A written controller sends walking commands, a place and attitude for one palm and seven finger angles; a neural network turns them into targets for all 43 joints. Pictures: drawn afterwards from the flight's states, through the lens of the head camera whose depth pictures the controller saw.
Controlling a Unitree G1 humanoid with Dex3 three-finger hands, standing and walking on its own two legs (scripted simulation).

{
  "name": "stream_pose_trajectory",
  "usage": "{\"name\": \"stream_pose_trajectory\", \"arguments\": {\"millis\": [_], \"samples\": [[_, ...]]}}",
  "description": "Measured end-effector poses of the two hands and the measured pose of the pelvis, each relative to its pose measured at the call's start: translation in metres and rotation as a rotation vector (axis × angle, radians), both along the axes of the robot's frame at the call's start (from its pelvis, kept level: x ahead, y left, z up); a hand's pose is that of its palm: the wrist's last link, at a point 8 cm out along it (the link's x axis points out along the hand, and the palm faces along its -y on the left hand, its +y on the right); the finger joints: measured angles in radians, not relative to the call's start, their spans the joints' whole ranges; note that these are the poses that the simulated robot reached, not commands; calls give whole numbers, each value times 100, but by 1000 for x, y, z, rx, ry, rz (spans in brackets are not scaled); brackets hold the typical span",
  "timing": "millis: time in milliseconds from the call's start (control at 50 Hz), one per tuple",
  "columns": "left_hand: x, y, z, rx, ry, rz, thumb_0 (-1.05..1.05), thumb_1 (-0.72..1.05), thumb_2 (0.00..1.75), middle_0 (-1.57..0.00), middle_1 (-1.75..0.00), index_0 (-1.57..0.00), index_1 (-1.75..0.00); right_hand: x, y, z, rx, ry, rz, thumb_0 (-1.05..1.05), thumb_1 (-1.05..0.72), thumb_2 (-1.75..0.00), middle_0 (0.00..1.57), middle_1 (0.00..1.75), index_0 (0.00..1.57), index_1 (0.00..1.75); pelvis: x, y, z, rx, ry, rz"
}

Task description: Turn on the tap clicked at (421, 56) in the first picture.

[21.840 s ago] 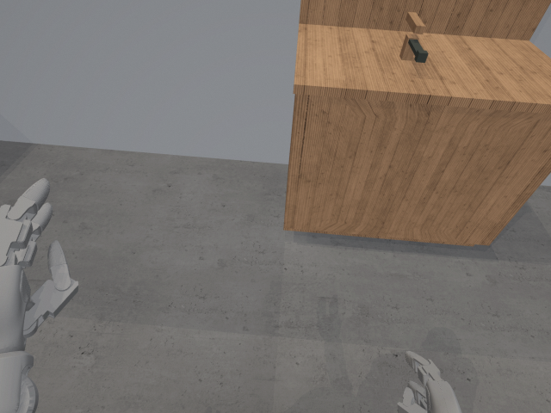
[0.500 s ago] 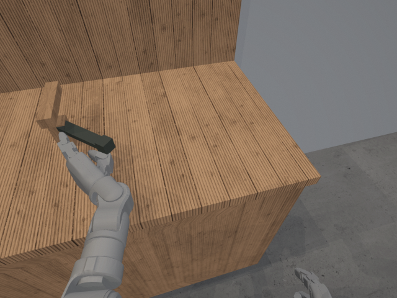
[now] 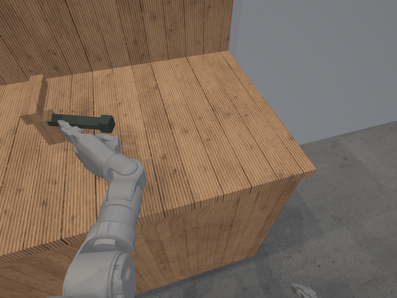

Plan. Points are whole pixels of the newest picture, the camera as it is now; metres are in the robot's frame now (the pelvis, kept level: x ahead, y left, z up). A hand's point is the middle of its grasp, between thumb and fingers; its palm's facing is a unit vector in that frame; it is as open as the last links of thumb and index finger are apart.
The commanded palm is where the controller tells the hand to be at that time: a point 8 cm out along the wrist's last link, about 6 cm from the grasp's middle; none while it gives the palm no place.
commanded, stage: push the lever round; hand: left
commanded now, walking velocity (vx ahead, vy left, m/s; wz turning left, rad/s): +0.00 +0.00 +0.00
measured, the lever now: (106, 124) +0.45 +0.22 +0.10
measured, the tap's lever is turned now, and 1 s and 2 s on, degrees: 67 86 86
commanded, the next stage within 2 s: lift the hand up off the lever in 0.32 s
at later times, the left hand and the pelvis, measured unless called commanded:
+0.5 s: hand (119, 132) +0.44 +0.19 +0.09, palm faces +0.84 -0.54 -0.11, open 8.3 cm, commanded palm +0.39 +0.22 +0.09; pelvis +0.00 -0.01 +0.00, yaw -1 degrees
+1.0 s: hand (116, 123) +0.45 +0.20 +0.11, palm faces +0.80 -0.59 -0.08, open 7.9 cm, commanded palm +0.38 +0.21 +0.11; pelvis +0.01 +0.00 +0.00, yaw -1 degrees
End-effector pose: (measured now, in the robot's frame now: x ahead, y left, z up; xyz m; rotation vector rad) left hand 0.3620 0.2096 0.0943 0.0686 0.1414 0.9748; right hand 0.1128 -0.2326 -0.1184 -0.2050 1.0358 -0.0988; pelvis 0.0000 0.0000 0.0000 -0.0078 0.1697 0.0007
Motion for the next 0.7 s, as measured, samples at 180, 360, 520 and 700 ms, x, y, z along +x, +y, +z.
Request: {"name": "stream_pose_trajectory", "arguments": {"millis": [180, 360, 520, 700], "samples": [[14, -5, 0, -1, -3, 18, 2, 89, 90, -16, -15, -3, -9, -18, -18, -2, -22, 43, -35, 1, -90, -90, 20, 30, 21, 30, 2, -8, -1, 3, 17, -3], [22, -5, 0, -4, 0, 27, 2, 89, 90, -16, -15, -4, -10, -29, -32, 1, -42, 55, -73, 1, -91, -90, 20, 30, 21, 30, 3, -13, 1, 8, 26, -9], [21, -4, 1, -10, -9, 26, 2, 89, 90, -16, -15, -5, -11, -35, -34, 3, -46, 53, -90, 1, -91, -90, 20, 30, 21, 30, 0, -13, 1, 8, 23, -14], [18, -1, 2, -26, -20, 21, 2, 89, 90, -16, -15, -8, -12, -38, -25, 2, -27, 41, -84, 1, -91, -90, 20, 30, 21, 30, -2, -9, 2, 5, 15, -18]]}}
